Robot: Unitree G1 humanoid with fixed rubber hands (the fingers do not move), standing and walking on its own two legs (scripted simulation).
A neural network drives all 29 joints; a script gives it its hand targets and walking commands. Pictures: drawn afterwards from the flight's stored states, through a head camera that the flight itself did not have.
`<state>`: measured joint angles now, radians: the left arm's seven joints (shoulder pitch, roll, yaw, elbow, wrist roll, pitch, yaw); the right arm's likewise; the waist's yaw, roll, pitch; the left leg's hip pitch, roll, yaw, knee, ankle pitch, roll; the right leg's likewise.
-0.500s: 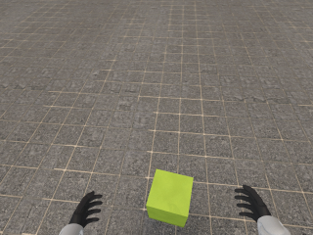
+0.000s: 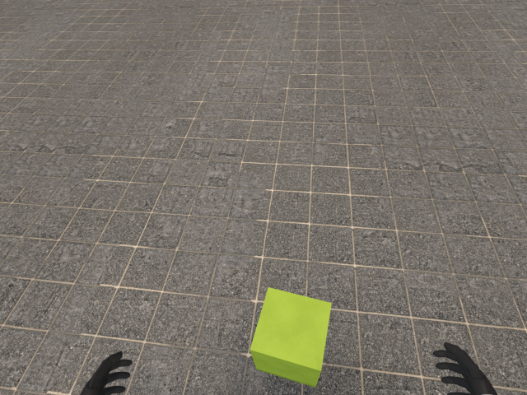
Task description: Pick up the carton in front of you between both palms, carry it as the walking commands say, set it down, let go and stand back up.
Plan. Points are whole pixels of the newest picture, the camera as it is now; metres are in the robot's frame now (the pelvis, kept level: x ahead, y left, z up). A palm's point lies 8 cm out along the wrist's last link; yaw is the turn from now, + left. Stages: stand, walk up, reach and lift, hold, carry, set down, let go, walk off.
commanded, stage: stand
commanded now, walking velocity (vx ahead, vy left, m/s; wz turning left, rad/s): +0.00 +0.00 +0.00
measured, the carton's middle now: (292, 337) +0.38 -0.02 -0.65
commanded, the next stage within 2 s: none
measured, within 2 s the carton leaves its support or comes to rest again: neither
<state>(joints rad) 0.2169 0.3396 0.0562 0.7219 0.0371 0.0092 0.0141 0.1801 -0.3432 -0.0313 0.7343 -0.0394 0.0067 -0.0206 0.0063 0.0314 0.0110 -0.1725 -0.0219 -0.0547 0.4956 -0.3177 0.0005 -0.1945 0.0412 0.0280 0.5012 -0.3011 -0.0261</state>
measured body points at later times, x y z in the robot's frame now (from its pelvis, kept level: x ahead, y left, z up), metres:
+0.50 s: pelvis +0.00 +0.00 +0.01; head +0.00 -0.01 +0.46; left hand +0.11 +0.30 -0.09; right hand +0.13 -0.30 -0.11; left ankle -0.03 +0.12 -0.74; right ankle -0.02 -0.10 -0.74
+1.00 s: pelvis -0.02 +0.00 +0.01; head -0.02 -0.01 +0.46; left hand +0.08 +0.31 -0.10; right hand +0.09 -0.31 -0.11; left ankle -0.03 +0.12 -0.74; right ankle -0.02 -0.10 -0.74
